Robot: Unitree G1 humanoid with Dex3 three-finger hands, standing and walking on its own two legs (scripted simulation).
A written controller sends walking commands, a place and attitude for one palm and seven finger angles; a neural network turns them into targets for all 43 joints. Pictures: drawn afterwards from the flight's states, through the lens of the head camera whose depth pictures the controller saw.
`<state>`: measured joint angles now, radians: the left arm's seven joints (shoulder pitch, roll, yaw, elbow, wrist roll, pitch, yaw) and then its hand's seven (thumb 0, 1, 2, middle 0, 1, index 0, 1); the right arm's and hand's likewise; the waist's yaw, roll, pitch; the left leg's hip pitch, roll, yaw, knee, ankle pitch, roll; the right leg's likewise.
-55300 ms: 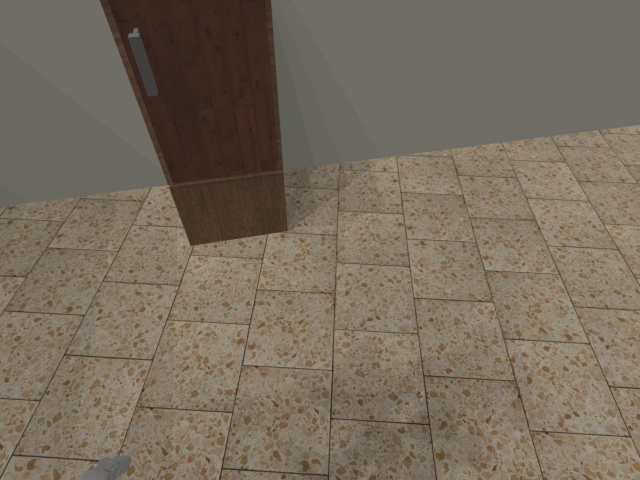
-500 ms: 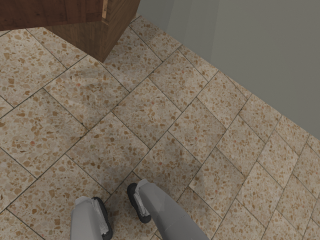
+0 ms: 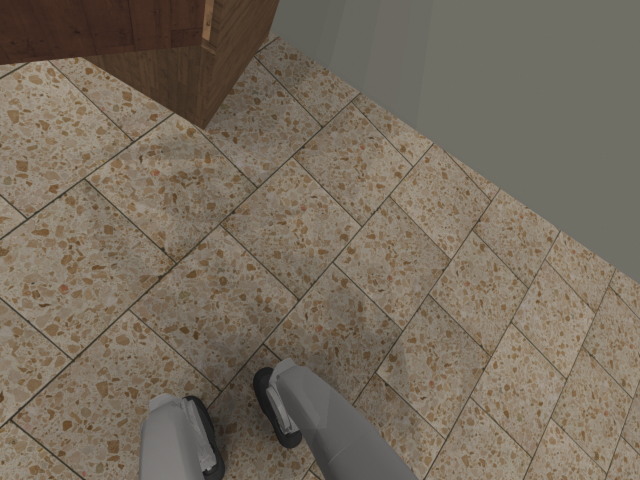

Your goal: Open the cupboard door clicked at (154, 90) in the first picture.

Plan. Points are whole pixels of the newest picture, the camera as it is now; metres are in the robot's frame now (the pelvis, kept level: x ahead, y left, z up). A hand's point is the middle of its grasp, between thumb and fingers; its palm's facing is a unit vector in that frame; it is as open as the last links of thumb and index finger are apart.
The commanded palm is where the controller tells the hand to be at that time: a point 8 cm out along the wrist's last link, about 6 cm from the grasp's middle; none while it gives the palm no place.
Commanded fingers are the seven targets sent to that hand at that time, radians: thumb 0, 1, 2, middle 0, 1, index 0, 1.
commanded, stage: move the hooked fingers beside the handle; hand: left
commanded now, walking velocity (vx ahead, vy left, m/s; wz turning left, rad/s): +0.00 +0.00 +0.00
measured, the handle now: out of the picture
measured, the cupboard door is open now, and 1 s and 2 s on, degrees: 48 48 48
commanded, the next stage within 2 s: slide the fingers in behind the handle in 0.76 s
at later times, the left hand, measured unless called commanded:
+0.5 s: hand out of the picture +0.65 +0.27 +0.12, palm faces +0.10 -0.99 +0.02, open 14.0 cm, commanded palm +0.71 +0.23 +0.10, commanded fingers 0.00 -0.50 0.30 -0.30 -1.20 -0.30 -1.20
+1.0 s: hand out of the picture +0.65 +0.27 +0.11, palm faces +0.10 -0.99 +0.01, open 14.0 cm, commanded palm +0.71 +0.23 +0.10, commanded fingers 0.00 -0.50 0.30 -0.30 -1.20 -0.30 -1.20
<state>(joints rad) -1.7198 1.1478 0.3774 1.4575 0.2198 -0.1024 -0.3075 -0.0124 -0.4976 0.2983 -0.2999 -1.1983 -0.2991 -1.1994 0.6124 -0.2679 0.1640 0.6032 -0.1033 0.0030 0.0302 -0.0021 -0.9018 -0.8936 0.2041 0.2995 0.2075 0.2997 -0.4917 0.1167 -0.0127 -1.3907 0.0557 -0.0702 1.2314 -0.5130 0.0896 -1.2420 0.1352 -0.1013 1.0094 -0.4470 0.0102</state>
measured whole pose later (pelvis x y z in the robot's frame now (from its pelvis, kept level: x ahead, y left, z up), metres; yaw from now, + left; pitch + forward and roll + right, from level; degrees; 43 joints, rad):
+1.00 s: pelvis +0.00 +0.00 +0.00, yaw +0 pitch +38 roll -13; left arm -1.72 1.13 0.35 1.44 0.19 -0.10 -0.31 -0.01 -0.50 0.30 -0.30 -1.20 -0.30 -1.20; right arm 0.60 -0.25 0.17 0.63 -0.09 -0.02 0.02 0.00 -0.90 -0.89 0.21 0.30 0.21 0.30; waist -0.48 0.12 -0.02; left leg -1.41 0.05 -0.07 1.24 -0.51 0.09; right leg -1.26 0.13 -0.10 1.02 -0.45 0.01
